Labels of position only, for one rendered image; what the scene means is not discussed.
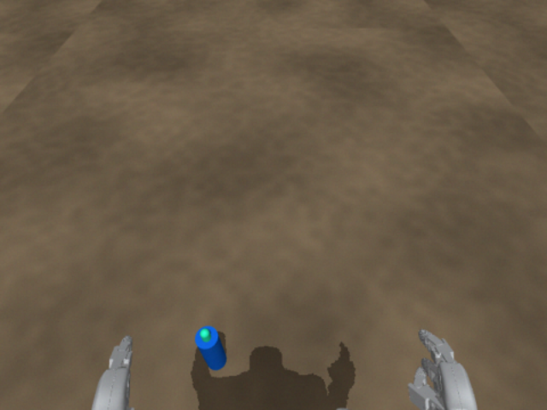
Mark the left robot hand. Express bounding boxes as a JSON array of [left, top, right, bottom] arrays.
[[91, 336, 134, 410]]

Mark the bottle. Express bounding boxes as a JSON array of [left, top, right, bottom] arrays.
[[195, 326, 226, 371]]

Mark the right robot hand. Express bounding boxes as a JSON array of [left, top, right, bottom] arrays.
[[409, 329, 478, 410]]

